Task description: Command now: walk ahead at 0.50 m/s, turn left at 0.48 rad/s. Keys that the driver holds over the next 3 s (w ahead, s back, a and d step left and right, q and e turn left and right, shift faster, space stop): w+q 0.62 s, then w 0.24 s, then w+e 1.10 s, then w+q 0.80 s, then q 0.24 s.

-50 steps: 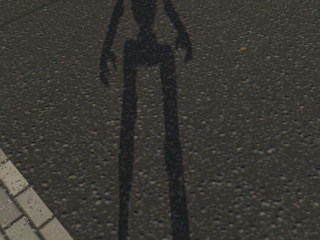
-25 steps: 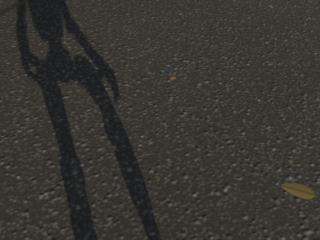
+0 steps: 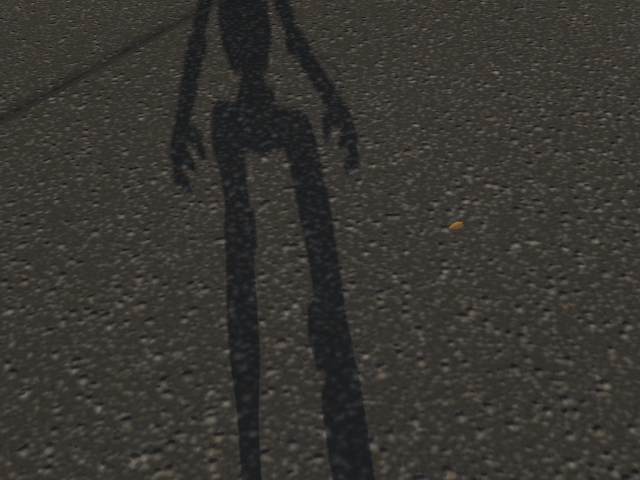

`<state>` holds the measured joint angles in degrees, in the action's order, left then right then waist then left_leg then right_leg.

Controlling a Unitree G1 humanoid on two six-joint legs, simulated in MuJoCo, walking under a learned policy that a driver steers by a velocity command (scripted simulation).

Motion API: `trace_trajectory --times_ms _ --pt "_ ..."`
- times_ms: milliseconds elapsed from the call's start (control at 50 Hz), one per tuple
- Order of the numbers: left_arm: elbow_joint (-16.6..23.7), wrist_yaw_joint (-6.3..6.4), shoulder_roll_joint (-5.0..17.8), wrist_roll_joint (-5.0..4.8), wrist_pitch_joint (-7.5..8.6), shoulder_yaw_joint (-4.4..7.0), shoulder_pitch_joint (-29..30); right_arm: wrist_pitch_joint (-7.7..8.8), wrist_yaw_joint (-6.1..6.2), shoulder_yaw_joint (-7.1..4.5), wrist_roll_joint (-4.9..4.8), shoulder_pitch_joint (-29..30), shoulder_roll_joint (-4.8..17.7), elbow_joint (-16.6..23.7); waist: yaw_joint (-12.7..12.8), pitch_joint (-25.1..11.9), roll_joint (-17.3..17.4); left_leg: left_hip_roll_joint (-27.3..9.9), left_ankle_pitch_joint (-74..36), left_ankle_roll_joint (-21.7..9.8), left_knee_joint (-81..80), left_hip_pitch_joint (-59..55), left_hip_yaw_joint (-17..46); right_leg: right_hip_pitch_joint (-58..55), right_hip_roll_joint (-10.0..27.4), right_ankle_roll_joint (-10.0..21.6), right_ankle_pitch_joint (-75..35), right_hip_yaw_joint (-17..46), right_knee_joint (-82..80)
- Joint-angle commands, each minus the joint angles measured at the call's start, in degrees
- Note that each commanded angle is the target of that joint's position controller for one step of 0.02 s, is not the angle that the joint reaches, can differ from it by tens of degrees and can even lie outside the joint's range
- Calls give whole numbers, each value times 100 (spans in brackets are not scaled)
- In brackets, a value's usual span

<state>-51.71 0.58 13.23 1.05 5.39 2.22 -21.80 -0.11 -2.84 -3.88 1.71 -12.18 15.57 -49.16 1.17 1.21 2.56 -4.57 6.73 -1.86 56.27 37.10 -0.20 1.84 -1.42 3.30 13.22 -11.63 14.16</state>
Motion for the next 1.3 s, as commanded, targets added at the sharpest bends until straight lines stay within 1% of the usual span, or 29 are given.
trace_trajectory --times_ms 20,100,140,180,220,240,260,280,320,340,380,440,640,700,740,760,780,800,820,840,860,900,980,1140,1200,1240,1260,1280,1300 --pt "246 20 582 2 93 113 122 54 -82 80 7 553 -27 498 -41 386 -668 -46 -618 5 -838 157 -157 201 1478 472 -1954 380 -642" --pt "42 65 763 10 39 166 -216 64 -142 128 43 1157 13 781 106 505 -623 90 -459 -270 -1720 -104 -579 -314 1673 409 -2628 41 -432" --pt "-15 94 861 23 -22 188 -232 62 -124 103 56 1137 82 828 30 416 -663 313 -22 -480 -1944 -398 -771 -646 1719 335 -3885 -159 40" --pt "-39 124 1050 39 -110 237 -186 63 -62 31 65 670 214 732 -208 48 -808 718 640 -741 -2014 -1070 -974 -872 1733 285 -5540 -313 1078" --pt "25 105 1152 26 -215 261 -102 153 52 -160 116 -762 526 302 -849 -780 -532 1004 667 -1098 -2674 -2958 -745 -155 1609 124 -4822 -423 3374" --pt "284 62 762 -27 -191 162 -208 148 152 -364 166 -1335 1183 203 -956 -1378 283 -347 1428 -1574 -2903 -4584 1165 1590 1232 -126 -2128 -430 5298" --pt "701 -29 605 -37 -128 161 -10 92 162 -461 -10 -1040 1652 348 -634 -1723 1080 -1566 997 -2357 -3852 -5455 4322 3540 -60 -419 1844 450 6956" --pt "833 -50 865 27 -74 190 700 34 197 -432 -112 -1038 1489 329 -821 -1220 113 -1434 646 -2205 -4059 -5189 3756 4153 304 -361 1356 1316 6972" --pt "767 -54 715 -37 26 137 648 78 266 -278 -130 -514 902 283 -309 -146 -397 -983 -482 -1722 -4164 -3705 2420 3780 762 -305 577 1318 5932" --pt "756 -48 708 70 -50 142 595 125 289 -225 -162 -320 745 295 -110 -14 -390 -686 -965 -1563 -4210 -3233 2017 3425 848 -363 537 1350 5578" --pt "711 -85 637 187 -256 131 391 241 272 -172 -184 -238 646 343 65 -171 -272 -403 -1519 -1509 -4282 -2866 1637 2973 849 -488 493 1311 5242" --pt "883 -127 540 176 -386 109 772 327 242 -219 -177 -527 845 284 7 -83 -177 -186 -1400 -1453 -4440 -2685 1485 3188 821 -636 50 1182 4614" --pt "1557 -207 581 74 -277 8 2618 294 320 -229 -98 -1504 915 171 -677 124 128 -214 -1895 -1153 -4006 -3780 1907 3671 394 -581 -1118 1193 2328" --pt "1497 -199 696 65 -202 30 2226 331 379 -212 -78 -1323 948 195 -425 95 232 -356 -2366 -885 -3760 -3678 1965 2639 257 -301 -893 1190 1731" --pt "1122 -107 900 76 -127 143 1074 380 353 -202 -83 -1147 1007 173 124 -369 62 -93 -3481 -670 -2595 -3525 1700 1112 -35 -50 -615 1008 1293" --pt "966 -33 1128 141 -58 219 293 417 314 -154 -102 -1157 867 192 482 -898 -211 231 -2808 -547 -1383 -2984 1436 -71 477 164 -395 1489 1165" --pt "965 46 1607 256 -50 304 -395 451 296 -22 -196 -1484 349 362 513 -1680 -1059 779 -421 -371 375 -1878 935 -1355 1949 559 593 3488 950" --pt "787 -6 1819 141 -149 397 -268 431 285 -46 -214 -2046 439 327 119 -1826 -2140 1370 2310 -285 1350 -690 708 -1592 2617 1144 809 5829 49" --pt "934 -56 1245 47 -194 298 330 359 322 -66 -47 -1712 705 192 -28 -821 -963 897 1885 -319 1715 -258 893 -793 2425 1107 1436 5282 8" --pt "977 -90 841 9 -178 201 674 356 261 -47 -7 -1156 679 257 16 -269 -384 717 1457 -302 1510 -316 844 -90 2086 1001 1177 4326 -47" --pt "923 -96 679 52 -159 147 816 349 221 -23 -22 -947 568 322 -89 -24 -363 544 1251 -286 1177 -425 784 323 1776 826 573 3639 -179" --pt "687 -97 659 8 -76 116 637 273 145 14 98 -863 486 363 -220 11 -757 362 1129 -179 762 -690 576 615 1365 736 -642 2928 -258" --pt "403 -147 789 -107 7 160 189 237 95 109 131 -359 317 539 -209 -22 -746 165 826 105 113 -371 146 527 1197 1006 -1659 2582 -417" --pt "118 -115 970 -71 -101 262 -448 315 125 277 -14 1245 226 1040 202 88 -730 344 -244 373 -2076 -877 -95 522 1000 817 -2107 2455 -139" --pt "167 -80 1094 -38 -145 321 -322 389 196 221 -39 1054 394 1051 20 -3 -787 432 155 233 -2517 -1513 20 484 1117 668 -2168 2780 327" --pt "224 -88 1044 -76 -143 322 -179 511 296 102 26 33 643 739 -444 -447 -420 398 214 13 -3165 -3083 128 899 724 450 -2223 2600 1522" --pt "435 -109 746 -132 -104 246 -52 574 386 -15 165 -853 1084 675 -831 -1177 261 -802 1158 -294 -3445 -4266 1313 1565 311 289 -1244 2194 3032" --pt "624 -86 257 -262 -125 148 -529 482 418 -137 202 -1022 1591 683 -625 -1577 1401 -2098 2016 -770 -4084 -5245 3409 3159 -473 136 1685 1475 4433" --pt "499 -45 753 -86 -236 242 -580 393 405 -108 96 -806 1234 678 -467 -1210 868 -2121 2674 -974 -4232 -4691 3901 3625 -94 196 1736 1537 5154"
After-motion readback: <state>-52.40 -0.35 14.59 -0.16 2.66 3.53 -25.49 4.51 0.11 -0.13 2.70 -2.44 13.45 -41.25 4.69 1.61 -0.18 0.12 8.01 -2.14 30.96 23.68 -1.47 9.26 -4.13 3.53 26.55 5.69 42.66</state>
